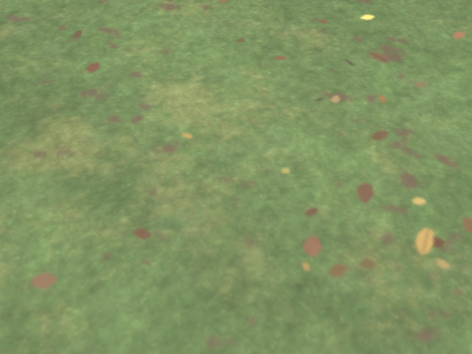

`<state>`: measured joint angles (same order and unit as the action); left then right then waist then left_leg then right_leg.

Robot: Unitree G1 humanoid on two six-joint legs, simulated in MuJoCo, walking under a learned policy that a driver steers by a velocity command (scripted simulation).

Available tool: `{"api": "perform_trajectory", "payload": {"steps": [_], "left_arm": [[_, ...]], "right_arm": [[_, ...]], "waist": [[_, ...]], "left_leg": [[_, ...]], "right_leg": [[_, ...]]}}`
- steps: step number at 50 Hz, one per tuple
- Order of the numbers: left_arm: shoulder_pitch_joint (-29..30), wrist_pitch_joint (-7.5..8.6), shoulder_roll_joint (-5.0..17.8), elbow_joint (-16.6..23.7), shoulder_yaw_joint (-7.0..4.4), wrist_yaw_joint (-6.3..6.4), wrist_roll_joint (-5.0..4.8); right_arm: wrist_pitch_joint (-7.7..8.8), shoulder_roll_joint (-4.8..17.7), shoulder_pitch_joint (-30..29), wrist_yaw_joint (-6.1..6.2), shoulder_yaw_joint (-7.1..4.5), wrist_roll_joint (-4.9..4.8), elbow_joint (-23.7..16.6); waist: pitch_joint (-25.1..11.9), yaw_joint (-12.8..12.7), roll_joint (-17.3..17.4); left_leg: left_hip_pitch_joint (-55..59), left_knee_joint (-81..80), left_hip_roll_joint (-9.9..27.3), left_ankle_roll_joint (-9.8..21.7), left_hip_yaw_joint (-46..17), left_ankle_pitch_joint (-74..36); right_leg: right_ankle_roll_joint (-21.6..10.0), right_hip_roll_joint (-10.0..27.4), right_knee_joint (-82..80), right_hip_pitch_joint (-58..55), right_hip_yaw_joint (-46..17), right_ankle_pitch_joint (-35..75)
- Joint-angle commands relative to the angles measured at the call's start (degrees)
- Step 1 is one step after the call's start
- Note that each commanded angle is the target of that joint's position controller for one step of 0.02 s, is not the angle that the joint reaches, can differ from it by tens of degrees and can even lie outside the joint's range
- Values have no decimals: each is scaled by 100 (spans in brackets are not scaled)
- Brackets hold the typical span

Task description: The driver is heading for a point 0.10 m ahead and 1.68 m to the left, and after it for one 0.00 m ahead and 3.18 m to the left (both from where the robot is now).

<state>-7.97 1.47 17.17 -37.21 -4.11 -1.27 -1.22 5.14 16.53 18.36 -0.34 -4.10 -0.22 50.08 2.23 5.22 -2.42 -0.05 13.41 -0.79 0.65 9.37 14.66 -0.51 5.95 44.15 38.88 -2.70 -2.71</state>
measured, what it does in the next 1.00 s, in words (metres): walks ahead, turning left: right foot, then left foot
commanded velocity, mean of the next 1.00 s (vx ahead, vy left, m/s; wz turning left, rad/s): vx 0.50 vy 0.00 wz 0.38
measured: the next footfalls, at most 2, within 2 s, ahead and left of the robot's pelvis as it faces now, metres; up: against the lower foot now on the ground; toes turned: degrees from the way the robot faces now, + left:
right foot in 0.14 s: +0.25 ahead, -0.15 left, +0.00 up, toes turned -2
left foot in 0.66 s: +0.50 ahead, +0.15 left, +0.00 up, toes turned +20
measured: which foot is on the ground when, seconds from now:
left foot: down 0.00-0.16, up 0.18-0.64, down 0.66-1.00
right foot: up 0.00-0.12, down 0.14-0.68, up 0.70-1.00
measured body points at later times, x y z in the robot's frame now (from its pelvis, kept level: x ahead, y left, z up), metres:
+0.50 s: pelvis +0.27 -0.04 +0.00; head +0.29 -0.03 +0.45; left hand +0.27 +0.25 -0.12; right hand +0.47 -0.27 -0.11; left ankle +0.41 +0.15 -0.68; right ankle +0.21 -0.15 -0.74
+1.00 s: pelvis +0.53 +0.08 +0.00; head +0.56 +0.12 +0.45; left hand +0.61 +0.41 -0.08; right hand +0.71 -0.15 -0.10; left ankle +0.46 +0.13 -0.74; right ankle +0.78 -0.01 -0.68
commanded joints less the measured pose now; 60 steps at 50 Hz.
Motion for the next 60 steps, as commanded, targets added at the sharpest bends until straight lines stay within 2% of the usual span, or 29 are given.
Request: {"api": "perform_trajectory", "payload": {"steps": [1,4,6,7,8,9,10,12,14,18,23,28,31,32,33,34,35,36,37,38,40,44,48,52,55,57,58,59,60], "left_arm": [[683,135,15,606,76,-91,11],[780,196,260,692,2,-133,37],[-391,221,649,346,-212,-91,73],[-1308,197,995,101,-359,-5,122],[-1868,166,1613,37,-466,91,251],[-1893,169,1297,90,-368,93,244],[-1550,191,952,39,-246,72,201],[-863,255,523,-53,-123,37,131],[-432,378,299,-97,-90,8,171],[-335,531,371,-347,-161,80,242],[-570,484,623,-573,-247,201,198],[-913,309,839,-823,-347,233,33],[-786,174,1077,-822,-408,261,-39],[-671,120,1107,-799,-402,263,-73],[-719,119,993,-775,-341,274,-57],[-1095,195,355,-529,-146,260,189],[-1054,421,149,-378,-8,207,145],[-314,583,639,-242,-116,137,-107],[-91,672,615,-167,-100,128,-163],[-106,700,596,-252,-111,178,-19],[-277,588,682,-338,-187,198,135],[12,409,405,-220,-124,207,206],[840,447,213,-5,-22,131,155],[1270,542,369,151,-43,12,66],[1019,627,579,116,-119,-38,55],[93,686,796,-120,-247,9,110],[-744,696,1087,-199,-322,57,209],[-1258,617,1537,-405,-430,40,267],[-1162,591,1009,-356,-313,4,120]], "right_arm": [[9,978,14,-20,-181,-125,-191],[-111,1178,112,-26,-210,-221,-38],[-161,1212,-5,0,-178,-238,19],[-127,970,16,9,-75,-153,-34],[-38,250,468,-38,155,1,-260],[65,479,492,-48,118,-119,-131],[75,909,54,-62,-37,-295,-264],[20,759,-320,-23,-43,-206,-322],[-173,569,-5,8,-65,-172,-192],[-357,315,-239,39,-53,-150,-319],[-301,157,-1079,-135,32,-90,-605],[-318,236,-1747,-292,45,-88,-1003],[-355,485,-1336,-321,-95,-103,-1072],[-367,693,-640,-300,-227,-131,-927],[-395,1087,302,-213,-445,-147,-675],[-431,1812,660,-94,-629,-174,-599],[-318,1820,517,-147,-547,-130,-849],[-222,1326,462,-199,-398,-88,-858],[-155,1128,258,-197,-343,-87,-840],[-134,907,-142,-184,-278,-105,-897],[-129,644,-590,-122,-182,-7,-1085],[-101,890,-375,26,-248,-51,-1070],[-167,915,-94,120,-260,-95,-1011],[-235,908,236,147,-271,-136,-903],[-288,898,208,184,-287,-115,-922],[-302,682,65,166,-214,-91,-1015],[-289,358,87,138,-85,-5,-1131],[-237,-3,915,137,22,-174,-1304],[-231,600,900,155,-59,-238,-1166]], "waist": [[254,-51,494],[238,-265,662],[-523,-1020,712],[-1216,-1413,612],[-2184,-1258,-735],[-2847,-1343,-913],[-1855,-1301,-588],[-751,-911,-358],[-448,-543,-502],[-68,-392,-202],[217,-650,-21],[433,-838,38],[-43,-472,-188],[-429,-47,-150],[-950,393,60],[-1343,101,1483],[-2252,-88,1552],[-1818,213,837],[-1181,80,703],[-759,-188,340],[-542,-539,529],[-354,-542,449],[-179,-218,700],[-122,-62,772],[-172,-255,963],[-632,-751,966],[-1451,-1095,415],[-2152,-730,-1586],[-1836,-835,-1214]], "left_leg": [[-171,-508,1537,961,-706,-2049],[313,-49,1747,898,-908,-3057],[57,1321,1462,648,-667,-4415],[-965,2580,1186,412,-553,-3523],[-3217,4871,325,-8,-461,-136],[-3725,5882,43,-37,-1459,1983],[-4220,6168,354,-1,-1581,1706],[-4118,5658,784,5,-1361,832],[-3436,5412,961,-47,-1414,250],[-3713,4891,973,-166,-1539,-499],[-3730,3233,843,-97,-1188,-1733],[-3978,2480,726,209,-841,-1205],[-3055,2439,206,533,-331,-361],[-2114,2236,-92,704,-167,-378],[-568,1957,-291,920,-344,-645],[1281,1705,1085,1688,-2846,-441],[2191,546,1963,2499,-5753,776],[1999,148,1941,2133,-5351,775],[1323,193,1753,1925,-4575,446],[483,236,1493,1723,-3897,-152],[-562,62,1161,1587,-3209,-1070],[-1141,-116,912,1571,-2583,-1974],[-1370,-43,585,1233,-2307,-1302],[-1063,305,781,1145,-2772,-861],[-667,826,962,1024,-3251,-1009],[-843,1729,599,773,-3127,-1524],[-1499,3263,234,564,-2681,-878],[-3584,5150,-580,162,-1959,1782],[-4359,5960,-114,94,-2081,1857]], "right_leg": [[-121,-164,-721,-289,254,114],[-303,-339,-1234,-619,393,-511],[-540,-661,-1720,-2504,617,-190],[-737,-220,-1428,-4238,192,107],[-1497,1502,-1505,-6440,-2248,-296],[-1820,2003,-2282,-6358,-3686,-576],[-1534,1739,-2413,-5640,-2752,-699],[-1184,1207,-2805,-4154,-1392,-540],[-1065,961,-3305,-3237,-676,-323],[-1086,949,-3730,-2959,188,274],[-933,878,-3844,-3248,1031,407],[-800,1170,-3469,-4205,1338,837],[-604,1148,-2296,-4490,1563,3403],[-467,988,-1285,-4307,1708,3991],[-223,724,119,-3539,1799,3418],[196,32,2292,-1261,1733,-456],[296,-894,3487,68,275,-3282],[134,-578,3639,703,-266,-2911],[-12,-336,3288,830,-212,-2412],[-33,-87,2777,531,-206,-2003],[33,125,2155,-263,-246,-1547],[368,-16,1016,-351,-54,-799],[460,-351,-724,-692,-14,586],[375,-534,-1461,-953,-132,745],[166,-554,-1680,-1262,-206,86],[-131,-493,-1962,-2632,-108,11],[-476,401,-1825,-4115,-954,-374],[-1412,1683,-2371,-5960,-3654,-1680],[-1383,1809,-2692,-5829,-4278,-2973]]}}
Over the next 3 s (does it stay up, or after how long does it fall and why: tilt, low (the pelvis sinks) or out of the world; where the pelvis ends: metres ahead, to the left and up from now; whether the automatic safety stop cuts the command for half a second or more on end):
stays up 1.05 0.96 0.00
